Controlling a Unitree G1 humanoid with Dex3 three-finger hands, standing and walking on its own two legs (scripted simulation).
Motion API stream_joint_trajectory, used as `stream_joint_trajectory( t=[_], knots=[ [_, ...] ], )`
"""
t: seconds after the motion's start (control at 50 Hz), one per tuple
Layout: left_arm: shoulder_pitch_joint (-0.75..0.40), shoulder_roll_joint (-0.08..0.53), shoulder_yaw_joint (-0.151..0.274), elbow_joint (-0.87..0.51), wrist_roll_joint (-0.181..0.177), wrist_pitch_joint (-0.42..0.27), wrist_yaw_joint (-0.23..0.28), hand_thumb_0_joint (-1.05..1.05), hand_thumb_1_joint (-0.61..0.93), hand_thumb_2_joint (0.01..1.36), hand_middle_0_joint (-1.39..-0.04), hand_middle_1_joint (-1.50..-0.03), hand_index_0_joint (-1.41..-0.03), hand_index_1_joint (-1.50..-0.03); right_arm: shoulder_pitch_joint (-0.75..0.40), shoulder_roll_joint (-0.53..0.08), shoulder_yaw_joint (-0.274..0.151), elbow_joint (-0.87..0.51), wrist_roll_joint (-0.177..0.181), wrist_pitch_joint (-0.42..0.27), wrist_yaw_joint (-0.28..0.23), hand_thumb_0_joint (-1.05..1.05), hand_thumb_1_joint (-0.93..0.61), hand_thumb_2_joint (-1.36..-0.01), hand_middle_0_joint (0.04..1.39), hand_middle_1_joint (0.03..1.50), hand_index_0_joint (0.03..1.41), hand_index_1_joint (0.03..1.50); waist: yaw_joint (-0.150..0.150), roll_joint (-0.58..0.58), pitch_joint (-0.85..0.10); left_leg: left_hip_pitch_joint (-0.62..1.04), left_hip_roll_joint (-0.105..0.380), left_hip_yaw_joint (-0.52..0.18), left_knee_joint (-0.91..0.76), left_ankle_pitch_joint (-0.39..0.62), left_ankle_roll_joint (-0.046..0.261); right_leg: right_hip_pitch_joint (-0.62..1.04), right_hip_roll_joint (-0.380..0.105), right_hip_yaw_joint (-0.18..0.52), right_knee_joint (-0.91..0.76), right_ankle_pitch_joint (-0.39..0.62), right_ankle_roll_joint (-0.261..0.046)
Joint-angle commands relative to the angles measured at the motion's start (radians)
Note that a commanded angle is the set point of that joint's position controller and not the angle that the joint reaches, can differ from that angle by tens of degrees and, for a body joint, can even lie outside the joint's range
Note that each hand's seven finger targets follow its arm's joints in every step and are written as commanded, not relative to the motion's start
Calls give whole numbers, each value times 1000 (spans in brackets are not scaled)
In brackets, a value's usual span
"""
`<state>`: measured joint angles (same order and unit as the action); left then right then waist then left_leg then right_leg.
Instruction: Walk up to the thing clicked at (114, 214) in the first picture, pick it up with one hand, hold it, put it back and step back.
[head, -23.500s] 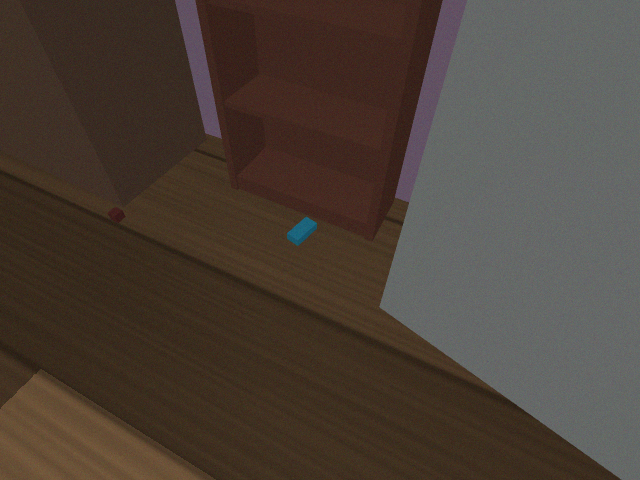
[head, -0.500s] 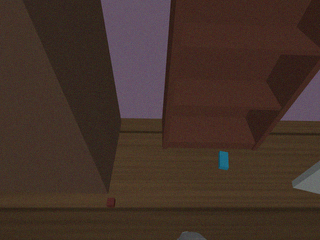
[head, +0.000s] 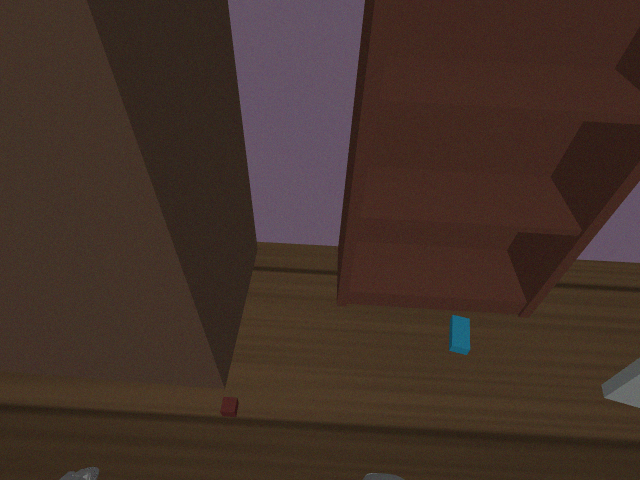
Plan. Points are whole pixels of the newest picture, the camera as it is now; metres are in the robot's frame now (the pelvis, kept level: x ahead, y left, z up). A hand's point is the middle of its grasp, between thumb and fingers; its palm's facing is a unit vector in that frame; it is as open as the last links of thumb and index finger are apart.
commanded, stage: walk up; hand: left
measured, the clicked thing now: (229, 407) +0.48 +0.23 -0.74
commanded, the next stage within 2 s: none
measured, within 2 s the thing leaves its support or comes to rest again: neither
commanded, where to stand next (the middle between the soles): +0.09 +0.00 m, yaw -2 degrees
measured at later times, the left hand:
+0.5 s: hand (128, 475) +0.17 +0.25 -0.12, palm faces -0.08 -0.90 -0.42, open 7.4 cm
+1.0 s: hand out of the picture +0.02 +0.30 -0.17, palm faces -0.09 -0.94 -0.34, open 7.4 cm
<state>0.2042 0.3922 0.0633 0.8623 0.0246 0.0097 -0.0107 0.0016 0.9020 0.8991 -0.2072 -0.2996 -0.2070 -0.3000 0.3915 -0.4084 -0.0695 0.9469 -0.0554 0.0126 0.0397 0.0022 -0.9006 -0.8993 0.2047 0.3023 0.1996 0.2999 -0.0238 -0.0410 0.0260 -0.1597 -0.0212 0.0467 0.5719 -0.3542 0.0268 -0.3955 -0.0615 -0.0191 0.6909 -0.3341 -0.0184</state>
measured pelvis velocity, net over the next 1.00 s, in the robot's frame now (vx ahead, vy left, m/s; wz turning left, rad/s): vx -0.05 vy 0.03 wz -0.04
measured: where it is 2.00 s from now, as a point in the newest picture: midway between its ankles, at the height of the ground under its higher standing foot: outside the picture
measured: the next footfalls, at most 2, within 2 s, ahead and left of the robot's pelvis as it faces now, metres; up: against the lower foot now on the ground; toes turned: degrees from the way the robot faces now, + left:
right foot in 0.32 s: +0.15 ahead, -0.12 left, +0.00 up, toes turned -3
left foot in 0.70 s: +0.07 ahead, +0.14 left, +0.00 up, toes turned -1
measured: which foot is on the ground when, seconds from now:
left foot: down 0.00-0.34, up 0.36-0.68, down 0.70-1.00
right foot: up 0.00-0.30, down 0.32-0.74, up 0.76-1.00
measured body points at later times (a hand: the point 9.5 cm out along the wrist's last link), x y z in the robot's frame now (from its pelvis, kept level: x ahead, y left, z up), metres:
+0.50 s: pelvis +0.05 -0.01 +0.01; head +0.13 -0.03 +0.45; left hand +0.18 +0.29 -0.10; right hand +0.13 -0.32 -0.13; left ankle +0.01 +0.15 -0.63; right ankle +0.11 -0.12 -0.72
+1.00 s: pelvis -0.05 +0.03 +0.00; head +0.01 +0.07 +0.44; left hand +0.02 +0.35 -0.15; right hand +0.03 -0.30 -0.08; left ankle +0.03 +0.14 -0.73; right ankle -0.11 -0.13 -0.66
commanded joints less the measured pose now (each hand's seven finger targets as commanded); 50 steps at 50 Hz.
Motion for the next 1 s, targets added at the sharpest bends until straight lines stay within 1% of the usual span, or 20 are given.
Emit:
stream_joint_trajectory(
  t=[0.0, 0.06, 0.12, 0.18, 0.24, 0.28, 0.3, 0.32, 0.34, 0.36, 0.44, 0.5, 0.58, 0.68, 0.7, 0.72, 0.74, 0.76, 0.82, 0.98],
  knots=[
    [-19, 235, 58, -56, -21, -31, 43, 0, 900, 900, -200, -300, -200, -300, -129, -254, -56, -156, -8, -13, -12, 0, -900, -900, 200, 300, 200, 300, -1, 246, 251, -349, 320, -450, -445, -361, 203, -78, 76, 72, 320, -173, -2],
    [27, 207, 45, -31, -19, -42, 12, 0, 900, 900, -200, -300, -200, -300, -93, -226, -53, -143, 0, -46, -22, 0, -900, -900, 200, 300, 200, 300, 7, 223, 161, -66, 199, -288, -366, -166, 159, -166, 76, 88, 227, -66, -1],
    [-38, 221, 40, -66, -5, -58, -19, 0, 900, 900, -200, -300, -200, -300, 11, -272, -75, -132, 23, -76, -18, 0, -900, -900, 200, 300, 200, 300, -50, 195, 92, 206, 281, -354, -334, -136, 211, -274, 39, 70, 132, -62, 10],
    [-92, 202, 28, -88, 4, -70, -25, 0, 900, 900, -200, -300, -200, -300, 73, -260, -74, -142, 28, -83, -22, 0, -900, -900, 200, 300, 200, 300, -78, 131, 63, 292, 313, -313, -259, 170, 230, -262, 24, 50, 30, -86, -1],
    [-27, 173, 17, -71, -6, -87, -19, 0, 900, 900, -200, -300, -200, -300, 16, -255, -64, -166, 31, -75, -24, 0, -900, -900, 200, 300, 200, 300, -33, 192, 43, 181, 260, -183, -135, 524, 187, -66, 50, -15, -88, -34, -21],
    [105, 160, 17, -2, -17, -95, 10, 0, 900, 900, -200, -300, -200, -300, -55, -205, -43, -184, 46, -49, -33, 0, -900, -900, 200, 300, 200, 300, 46, 151, -16, 69, 154, -52, 91, 670, 96, 190, 90, -57, -287, 236, -19],
    [167, 221, 34, 16, -20, -96, 27, 0, 900, 900, -200, -300, -200, -300, -71, -160, -25, -200, 58, -41, -39, 0, -900, -900, 200, 300, 200, 300, 86, 78, -75, -44, 107, -25, 229, 551, 46, 341, 23, 35, -262, 467, -42],
    [209, 294, 55, 19, -23, -92, 44, 0, 900, 900, -200, -300, -200, -300, -60, -128, -13, -218, 67, -33, -43, 0, -900, -900, 200, 300, 200, 300, 100, -78, -115, -238, 22, -8, 417, 266, -5, 484, -172, 312, -251, 764, -109],
    [133, 313, 47, -38, -34, -71, 45, 0, 900, 900, -200, -300, -200, -300, -80, -121, -8, -211, 89, -2, -67, 0, -900, -900, 200, 300, 200, 300, 80, -150, -39, -303, -61, -102, 489, -299, -15, 351, -345, 465, -267, 1184, -233],
    [95, 319, 45, -64, -32, -61, 50, 0, 900, 900, -200, -300, -200, -300, -39, -165, -27, -202, 81, 17, -84, 0, -900, -900, 200, 300, 200, 300, 60, -127, -21, -259, -19, -174, 592, -389, -21, 289, -391, 484, -210, 1332, -326],
    [-24, 227, 21, -121, -34, -25, 65, 0, 900, 900, -200, -300, -200, -300, -1, -167, -36, -157, 90, 38, -85, 0, -900, -900, 200, 300, 200, 300, 2, -91, -58, -256, -76, -206, 751, -221, -32, 188, -214, 209, -193, 1052, -227],
    [-93, 216, 20, -171, -5, -9, 62, 0, 900, 900, -200, -300, -200, -300, 10, -171, -39, -174, 88, 40, -88, 0, -900, -900, 200, 300, 200, 300, -5, -87, -133, -239, -76, -139, 744, -142, -56, 170, -173, 116, -169, 913, -244],
    [-36, 197, 21, -179, 13, 18, 62, 0, 900, 900, -200, -300, -200, -300, -77, -156, -26, -210, 77, 18, -93, 0, -900, -900, 200, 300, 200, 300, 61, -174, -153, -311, -24, -76, 410, -120, -63, 329, -168, 113, -84, 855, -245],
    [-116, 222, 20, -192, -30, 53, 45, 0, 900, 900, -200, -300, -200, -300, -13, -173, -48, -168, 25, -8, -86, 0, -900, -900, 200, 300, 200, 300, -4, -156, -90, -66, -14, -47, -77, 214, -24, 88, -138, 142, 54, 494, -123],
    [-83, 170, 11, -190, -40, 59, 41, 0, 900, 900, -200, -300, -200, -300, -47, -230, -59, -184, 2, -15, -85, 0, -900, -900, 200, 300, 200, 300, 7, 35, -66, -45, 133, -272, -137, 375, 22, -37, -37, 121, 190, 230, -56],
    [-55, 130, 10, -185, -42, 63, 48, 0, 900, 900, -200, -300, -200, -300, -137, -312, -68, -220, 2, -15, -79, 0, -900, -900, 200, 300, 200, 300, 47, 238, -46, -58, 356, -560, -157, 591, 127, -171, 140, 65, 363, -291, -10],
    [-113, 206, 37, -180, -29, 70, 68, 0, 900, 900, -200, -300, -200, -300, -134, -393, -87, -217, 25, -14, -72, 0, -900, -900, 200, 300, 200, 300, -27, 284, -34, -217, 465, -657, -212, 587, 245, -85, 153, 197, 543, -377, -6],
    [-123, 231, 44, -167, -23, 68, 69, 0, 900, 900, -200, -300, -200, -300, -173, -368, -87, -217, 23, -19, -76, 0, -900, -900, 200, 300, 200, 300, -14, 274, 15, -271, 446, -667, -237, 507, 271, -74, 144, 244, 629, -337, -6],
    [-10, 216, 48, -100, -45, 72, 46, 0, 900, 900, -200, -300, -200, -300, -288, -238, -56, -244, 20, -26, -85, 0, -900, -900, 200, 300, 200, 300, 72, 186, 11, -146, 228, -285, -126, 481, 143, -159, 181, 253, 713, -154, -8],
    [6, 215, 34, -69, -8, 0, 11, 0, 900, 900, -200, -300, -200, -300, -132, -242, -65, -195, 8, -35, -53, 0, -900, -900, 200, 300, 200, 300, -44, 273, -133, 157, 260, -344, -204, -207, 184, -71, 92, 94, 122, -254, 58]
  ],
)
